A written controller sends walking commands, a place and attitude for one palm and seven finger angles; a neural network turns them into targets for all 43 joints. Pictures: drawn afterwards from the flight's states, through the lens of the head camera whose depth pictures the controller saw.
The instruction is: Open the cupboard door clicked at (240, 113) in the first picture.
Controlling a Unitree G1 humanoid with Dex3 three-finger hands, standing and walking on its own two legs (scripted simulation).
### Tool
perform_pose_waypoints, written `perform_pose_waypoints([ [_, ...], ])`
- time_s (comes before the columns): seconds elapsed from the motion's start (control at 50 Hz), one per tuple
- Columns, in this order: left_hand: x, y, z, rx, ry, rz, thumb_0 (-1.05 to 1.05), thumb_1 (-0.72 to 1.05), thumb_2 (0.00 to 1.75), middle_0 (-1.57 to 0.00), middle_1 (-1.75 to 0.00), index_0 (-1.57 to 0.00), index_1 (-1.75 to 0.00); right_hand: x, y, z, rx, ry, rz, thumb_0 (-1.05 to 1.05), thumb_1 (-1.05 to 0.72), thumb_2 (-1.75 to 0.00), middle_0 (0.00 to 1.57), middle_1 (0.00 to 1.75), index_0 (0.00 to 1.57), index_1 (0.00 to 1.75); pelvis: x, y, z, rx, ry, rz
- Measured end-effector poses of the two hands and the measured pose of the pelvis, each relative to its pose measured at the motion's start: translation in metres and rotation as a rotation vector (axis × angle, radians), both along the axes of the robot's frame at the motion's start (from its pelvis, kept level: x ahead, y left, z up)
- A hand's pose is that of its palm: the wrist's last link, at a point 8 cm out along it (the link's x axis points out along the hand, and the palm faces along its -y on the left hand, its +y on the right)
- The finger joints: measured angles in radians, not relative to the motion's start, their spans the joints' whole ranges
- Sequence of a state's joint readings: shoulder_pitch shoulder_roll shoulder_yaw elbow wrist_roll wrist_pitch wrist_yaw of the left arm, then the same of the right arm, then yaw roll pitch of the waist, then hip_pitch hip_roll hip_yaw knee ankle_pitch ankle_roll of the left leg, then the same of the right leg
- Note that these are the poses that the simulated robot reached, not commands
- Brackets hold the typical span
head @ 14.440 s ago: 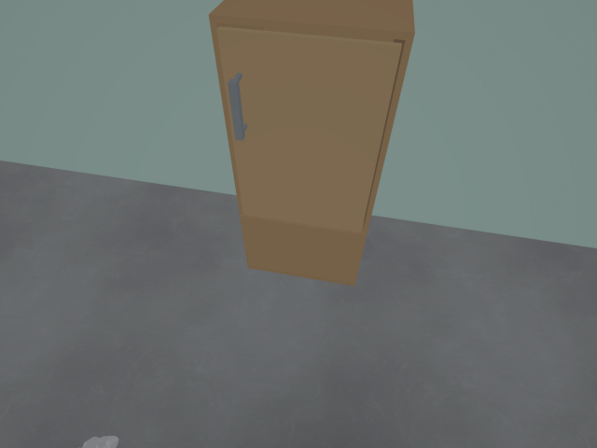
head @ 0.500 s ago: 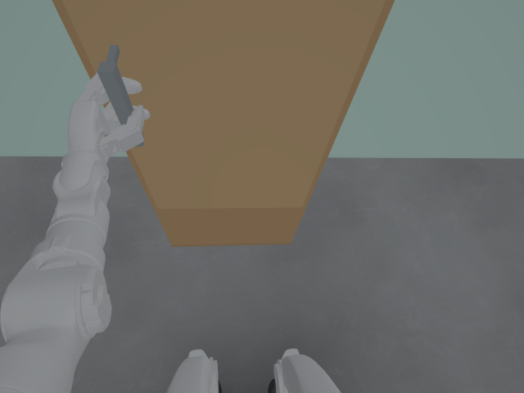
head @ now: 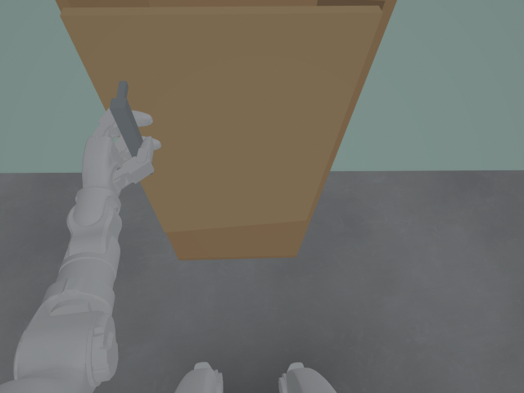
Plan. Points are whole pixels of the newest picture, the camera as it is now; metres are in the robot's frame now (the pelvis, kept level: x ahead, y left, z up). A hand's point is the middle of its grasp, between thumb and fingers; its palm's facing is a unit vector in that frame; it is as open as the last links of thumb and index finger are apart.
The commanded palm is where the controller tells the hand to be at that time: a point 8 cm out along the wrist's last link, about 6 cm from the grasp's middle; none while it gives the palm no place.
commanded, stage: pull the door open along its arc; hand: left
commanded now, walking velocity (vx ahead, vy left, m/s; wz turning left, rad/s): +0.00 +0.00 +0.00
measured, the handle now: (135, 131) +0.51 +0.18 +0.07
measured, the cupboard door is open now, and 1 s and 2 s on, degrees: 4 41 43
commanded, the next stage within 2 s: open thumb and fingers to let go in 0.74 s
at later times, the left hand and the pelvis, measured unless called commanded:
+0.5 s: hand (191, 239) +0.32 +0.08 +0.07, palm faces +0.38 -0.92 +0.04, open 6.0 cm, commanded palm +0.26 +0.12 +0.07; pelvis +0.00 -0.01 +0.01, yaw +3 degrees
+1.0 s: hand (225, 274) +0.27 +0.04 +0.07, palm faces +0.37 -0.93 -0.01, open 6.1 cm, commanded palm +0.22 +0.08 +0.07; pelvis +0.00 -0.05 +0.01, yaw +5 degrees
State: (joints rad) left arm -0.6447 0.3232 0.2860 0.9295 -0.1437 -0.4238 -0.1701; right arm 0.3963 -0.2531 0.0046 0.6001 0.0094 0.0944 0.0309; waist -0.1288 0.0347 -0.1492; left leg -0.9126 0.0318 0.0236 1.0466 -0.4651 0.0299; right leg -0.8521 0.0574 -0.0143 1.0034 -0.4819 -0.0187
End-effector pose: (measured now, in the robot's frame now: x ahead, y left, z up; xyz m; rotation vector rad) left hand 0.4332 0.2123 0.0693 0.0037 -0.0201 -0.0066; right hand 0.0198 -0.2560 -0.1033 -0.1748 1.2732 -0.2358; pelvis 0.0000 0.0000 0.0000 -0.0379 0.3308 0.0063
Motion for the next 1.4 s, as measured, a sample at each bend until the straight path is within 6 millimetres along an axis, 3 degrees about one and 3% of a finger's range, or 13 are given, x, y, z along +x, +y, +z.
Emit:
perform_pose_waypoints([
  [0.14, -0.045, -0.011, -0.001, -0.018, -0.011, -0.021, 0.01, 0.73, 0.76, -0.36, -1.35, -0.33, -1.33, 0.040, 0.007, 0.010, 0.023, -0.114, 0.036, 0.00, -0.90, -0.90, 0.20, 0.30, 0.20, 0.30, 0.006, 0.002, 0.009, 0.007, -0.040, -0.002],
  [0.34, -0.110, -0.053, -0.002, -0.076, -0.039, 0.294, 0.02, 0.71, 0.78, -0.36, -1.35, -0.34, -1.29, 0.119, 0.025, 0.016, 0.060, -0.317, 0.213, 0.01, -0.90, -0.90, 0.20, 0.30, 0.20, 0.30, 0.002, -0.001, 0.006, 0.017, -0.076, 0.022],
  [0.48, -0.149, -0.083, 0.000, -0.045, -0.021, 0.389, 0.01, 0.72, 0.79, -0.35, -1.34, -0.33, -1.31, 0.151, 0.039, 0.022, 0.094, -0.400, 0.285, 0.01, -0.90, -0.90, 0.20, 0.30, 0.20, 0.30, -0.002, -0.009, 0.005, 0.023, -0.112, 0.048],
  [0.64, -0.179, -0.108, 0.003, -0.012, 0.007, 0.394, 0.01, 0.72, 0.79, -0.34, -1.33, -0.33, -1.32, 0.159, 0.040, 0.028, 0.113, -0.445, 0.310, 0.01, -0.90, -0.90, 0.20, 0.30, 0.20, 0.30, -0.004, -0.022, 0.009, 0.031, -0.143, 0.067],
  [0.82, -0.208, -0.131, 0.006, 0.001, 0.046, 0.302, 0.01, 0.70, 0.76, -0.33, -1.33, -0.36, -1.34, 0.160, 0.025, 0.035, 0.126, -0.498, 0.289, 0.01, -0.90, -0.90, 0.20, 0.30, 0.20, 0.30, 0.003, -0.036, 0.013, 0.046, -0.165, 0.064],
  [1.0, -0.200, -0.131, 0.001, 0.001, 0.043, 0.384, 0.00, 0.63, 0.77, -0.37, -1.33, -0.38, -1.33, 0.167, 0.007, 0.027, 0.094, -0.486, 0.307, 0.01, -0.90, -0.90, 0.20, 0.30, 0.20, 0.30, 0.004, -0.048, 0.008, 0.059, -0.148, 0.076],
  [1.12, -0.203, -0.129, 0.000, -0.007, 0.047, 0.403, 0.00, 0.41, 0.69, -0.36, -1.30, -0.39, -1.30, 0.167, 0.001, 0.025, 0.091, -0.472, 0.303, 0.01, -0.90, -0.90, 0.20, 0.30, 0.20, 0.30, 0.006, -0.052, 0.009, 0.064, -0.140, 0.078],
  [1.4, -0.207, -0.125, -0.001, -0.005, 0.041, 0.385, 0.00, -0.34, 0.37, -0.31, -1.17, -0.33, -1.17, 0.165, 0.005, 0.021, 0.094, -0.468, 0.293, 0.01, -0.90, -0.90, 0.20, 0.30, 0.20, 0.30, 0.008, -0.047, 0.007, 0.062, -0.130, 0.076],
])
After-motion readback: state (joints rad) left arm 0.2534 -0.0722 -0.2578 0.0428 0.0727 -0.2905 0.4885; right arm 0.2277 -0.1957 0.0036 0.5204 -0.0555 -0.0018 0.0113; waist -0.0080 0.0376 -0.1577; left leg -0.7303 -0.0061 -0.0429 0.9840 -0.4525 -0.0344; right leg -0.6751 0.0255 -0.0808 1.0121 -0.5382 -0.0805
